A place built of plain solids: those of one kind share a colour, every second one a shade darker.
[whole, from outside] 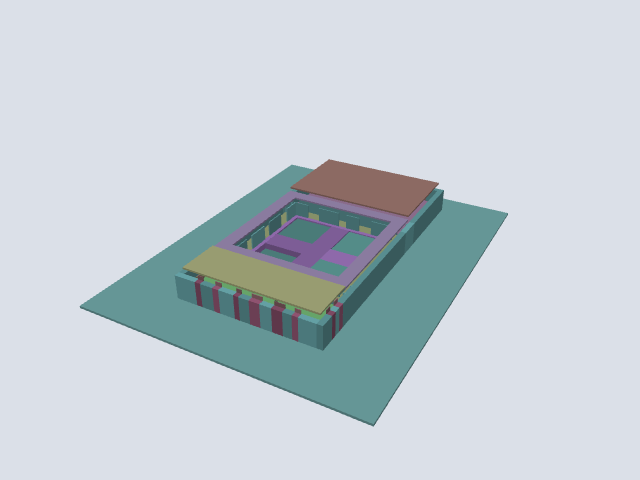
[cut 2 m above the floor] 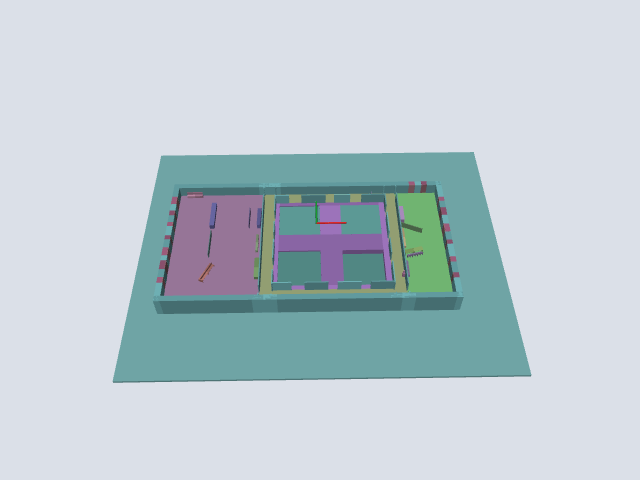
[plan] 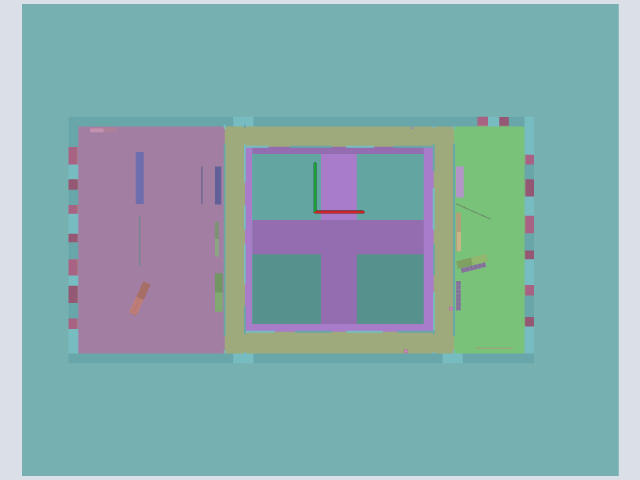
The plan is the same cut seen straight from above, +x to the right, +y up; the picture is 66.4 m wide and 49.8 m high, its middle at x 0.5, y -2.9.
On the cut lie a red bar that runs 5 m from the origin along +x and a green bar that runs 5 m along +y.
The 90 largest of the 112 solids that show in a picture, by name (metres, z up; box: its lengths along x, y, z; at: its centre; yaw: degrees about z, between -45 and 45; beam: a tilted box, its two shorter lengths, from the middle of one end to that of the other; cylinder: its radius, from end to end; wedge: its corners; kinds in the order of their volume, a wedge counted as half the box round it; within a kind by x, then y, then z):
{
 "ground_under_all_1": {"box": [61.9, 48.96, 0.4], "at": [0.54, -2.9, -1.82]},
 "wall_1": {"box": [1.0, 3.54, 4.27], "at": [-25.09, -13.91, 0.47]},
 "wall_2": {"box": [1.0, 1.6, 4.27], "at": [-25.09, -10.23, 0.47]},
 "wall_3": {"box": [1.0, 1.05, 4.27], "at": [-25.09, -7.11, 0.47]},
 "wall_4": {"box": [1.0, 1.74, 4.27], "at": [-25.09, -4.01, 0.47]},
 "wall_5": {"box": [1.0, 2.08, 4.27], "at": [-25.09, -1.21, 0.47]},
 "wall_6": {"box": [1.0, 1.57, 4.27], "at": [-25.09, 1.52, 0.47]},
 "wall_7": {"box": [1.0, 1.54, 4.27], "at": [-25.09, 4.17, 0.47]},
 "wall_8": {"box": [1.0, 3.13, 4.27], "at": [-25.09, 8.31, 0.47]},
 "wall_9": {"box": [17.1, 1.0, 4.27], "at": [-17.04, -15.18, 0.47]},
 "wall_10": {"box": [17.1, 1.0, 4.27], "at": [-17.04, 9.38, 0.47]},
 "wall_11": {"box": [0.2, 19.98, 4.27], "at": [-9.39, -2.86, 0.47]},
 "wall_12": {"box": [3.9, 1.0, 4.27], "at": [-8.34, -15.18, 0.47]},
 "wall_13": {"box": [3.9, 1.0, 4.27], "at": [-8.34, 9.38, 0.47]},
 "wall_14": {"box": [0.2, 2.95, 4.27], "at": [-7.29, -11.2, 0.47]},
 "wall_15": {"box": [0.2, 4.08, 4.27], "at": [-7.29, -5.39, 0.47]},
 "wall_16": {"box": [0.2, 4.08, 4.27], "at": [-7.29, -5.39, 0.47]},
 "wall_17": {"box": [0.2, 2.55, 4.27], "at": [-7.29, -0.57, 0.47]},
 "wall_18": {"box": [0.2, 2.55, 4.27], "at": [-7.29, -0.57, 0.47]},
 "wall_19": {"box": [0.2, 3.83, 4.27], "at": [-7.29, 4.96, 0.47]},
 "wall_20": {"box": [0.2, 3.98, 4.27], "at": [-7.29, 5.04, 0.47]},
 "wall_21": {"box": [2.55, 0.2, 4.27], "at": [-6.12, 6.78, 0.47]},
 "wall_22": {"box": [3.2, 0.2, 4.27], "at": [-5.79, -12.43, 0.47]},
 "wall_23": {"box": [4.35, 0.2, 4.27], "at": [-0.47, 6.78, 0.47]},
 "wall_24": {"box": [3.8, 0.2, 4.27], "at": [-0.19, -12.43, 0.47]},
 "wall_25": {"box": [21.4, 1.0, 4.27], "at": [2.51, -15.18, 0.47]},
 "wall_26": {"box": [21.4, 1.0, 4.27], "at": [2.51, 9.38, 0.47]},
 "wall_27": {"box": [2.9, 0.2, 4.27], "at": [4.66, 6.78, 0.47]},
 "wall_28": {"box": [3.8, 0.2, 4.27], "at": [5.11, -12.43, 0.47]},
 "wall_29": {"box": [4.3, 0.2, 4.27], "at": [10.26, 6.78, 0.47]},
 "wall_30": {"box": [3.9, 0.2, 4.27], "at": [10.46, -12.43, 0.47]},
 "wall_31": {"box": [0.2, 4.23, 4.27], "at": [12.31, -10.41, 0.47]},
 "wall_32": {"box": [0.2, 3.2, 4.27], "at": [12.31, -4.95, 0.47]},
 "wall_33": {"box": [0.2, 4.35, 4.27], "at": [12.31, 0.33, 0.47]},
 "wall_34": {"box": [0.2, 4.35, 4.27], "at": [12.31, 0.33, 0.47]},
 "wall_35": {"box": [0.2, 2.63, 4.27], "at": [12.31, 5.56, 0.47]},
 "wall_36": {"box": [3.9, 1.0, 4.27], "at": [13.36, -15.18, 0.47]},
 "wall_37": {"box": [3.9, 1.0, 4.27], "at": [13.36, 9.38, 0.47]},
 "wall_38": {"box": [0.2, 19.98, 4.27], "at": [14.41, -2.86, 0.47]},
 "wall_39": {"box": [3.33, 1.0, 4.27], "at": [15.17, 9.38, 0.47]},
 "wall_40": {"box": [9.2, 1.0, 4.27], "at": [18.11, -15.18, 0.47]},
 "wall_41": {"box": [1.15, 1.0, 4.27], "at": [18.51, 9.38, 0.47]},
 "wall_42": {"box": [2.62, 1.0, 4.27], "at": [21.4, 9.38, 0.47]},
 "wall_43": {"box": [1.0, 3.79, 4.27], "at": [22.21, -13.78, 0.47]},
 "wall_44": {"box": [1.0, 2.22, 4.27], "at": [22.21, -9.78, 0.47]},
 "wall_45": {"box": [1.0, 2.67, 4.27], "at": [22.21, -6.23, 0.47]},
 "wall_46": {"box": [1.0, 1.8, 4.27], "at": [22.21, -3.1, 0.47]},
 "wall_47": {"box": [1.0, 2.0, 4.27], "at": [22.21, 0.6, 0.47]},
 "wall_48": {"box": [1.0, 1.54, 4.27], "at": [22.21, 4.17, 0.47]},
 "wall_49": {"box": [1.0, 3.93, 4.27], "at": [22.21, 7.91, 0.47]},
 "floor_refectory_1": {"box": [15.3, 23.75, 1.67], "at": [-17.04, -2.9, -0.83]},
 "floor_corr_1": {"box": [2.1, 23.75, 1.67], "at": [-8.34, -2.9, -0.83]},
 "floor_corr_2": {"box": [19.6, 2.35, 1.67], "at": [2.51, -13.6, -0.83]},
 "floor_corr_3": {"box": [19.6, 2.2, 1.67], "at": [2.51, 7.88, -0.83]},
 "floor_corr_4": {"box": [2.1, 23.75, 1.67], "at": [13.36, -2.9, -0.83]},
 "floor_gang_1": {"box": [0.75, 19.2, 1.67], "at": [-6.92, -2.83, -0.83]},
 "floor_gang_2": {"box": [17.8, 0.8, 1.67], "at": [2.36, -12.03, -0.83]},
 "floor_gang_3": {"box": [17.8, 3.55, 1.67], "at": [2.36, -2.6, -0.83]},
 "floor_gang_4": {"box": [17.8, 0.75, 1.67], "at": [2.36, 6.4, -0.83]},
 "floor_gang_5": {"box": [3.7, 7.25, 1.67], "at": [2.46, -8.0, -0.83]},
 "floor_gang_6": {"box": [3.7, 6.85, 1.67], "at": [2.46, 2.6, -0.83]},
 "floor_gang_7": {"box": [1.05, 19.2, 1.67], "at": [11.78, -2.83, -0.83]},
 "floor_breakhall_1": {"box": [7.4, 23.75, 1.67], "at": [18.11, -2.9, -0.83]},
 "step_tier_1": {"box": [7.15, 7.25, 1.4], "at": [-2.97, -8.0, -0.97]},
 "step_tier_2": {"box": [7.15, 6.85, 1.49], "at": [-2.97, 2.6, -0.93]},
 "step_tier_3": {"box": [6.95, 7.25, 0.6], "at": [7.78, -8.0, -1.37]},
 "step_tier_4": {"box": [6.95, 6.85, 1.67], "at": [7.78, 2.6, -0.83]},
 "ceil_refectory_1": {"box": [15.3, 23.75, 0.3], "at": [-17.04, -2.9, 4.15]},
 "wall_mass_1": {"box": [0.85, 1.1, 4.27], "at": [-25.16, -11.59, 0.47]},
 "wall_mass_2": {"box": [0.85, 1.8, 4.27], "at": [-25.16, -8.54, 0.47]},
 "wall_mass_3": {"box": [0.85, 1.7, 4.27], "at": [-25.16, -5.74, 0.47]},
 "wall_mass_4": {"box": [0.85, 0.9, 4.27], "at": [-25.16, -2.69, 0.47]},
 "wall_mass_5": {"box": [0.85, 0.9, 4.27], "at": [-25.16, 0.28, 0.47]},
 "wall_mass_6": {"box": [0.85, 1.1, 4.27], "at": [-25.16, 2.85, 0.47]},
 "wall_mass_7": {"box": [0.85, 1.8, 4.27], "at": [-25.16, 5.84, 0.47]},
 "wall_mass_8": {"box": [1.1, 0.85, 4.27], "at": [17.39, 9.45, 0.47]},
 "wall_mass_9": {"box": [1.0, 0.85, 4.27], "at": [19.59, 9.45, 0.47]},
 "wall_mass_10": {"box": [0.85, 1.0, 4.27], "at": [22.28, -11.38, 0.47]},
 "wall_mass_11": {"box": [0.85, 1.1, 4.27], "at": [22.28, -8.12, 0.47]},
 "wall_mass_12": {"box": [0.85, 0.9, 4.27], "at": [22.28, -4.45, 0.47]},
 "wall_mass_13": {"box": [0.85, 1.8, 4.27], "at": [22.28, -1.29, 0.47]},
 "wall_mass_14": {"box": [0.85, 1.8, 4.27], "at": [22.28, 2.5, 0.47]},
 "wall_mass_15": {"box": [0.85, 1.0, 4.27], "at": [22.28, 5.45, 0.47]},
 "ceil_corr_1": {"box": [2.1, 23.75, 0.3], "at": [-8.34, -2.9, 3.4]},
 "ceil_corr_2": {"box": [19.6, 2.35, 0.3], "at": [2.51, -13.6, 3.4]},
 "ceil_corr_3": {"box": [19.6, 2.2, 0.3], "at": [2.51, 7.88, 3.4]},
 "ceil_corr_4": {"box": [2.1, 23.75, 0.3], "at": [13.36, -2.9, 3.4]},
 "ceil_breakhall_1": {"box": [7.4, 23.75, 0.3], "at": [18.11, -2.9, 3.65]},
 "rail_board_ref_1": {"box": [0.12, 5.25, 2.77], "at": [-18.2, -3.0, -0.28]},
 "rail_board_1": {"box": [3.9, 0.12, 2.77], "at": [16.42, 0.06, -0.28], "yaw": -24.0}
}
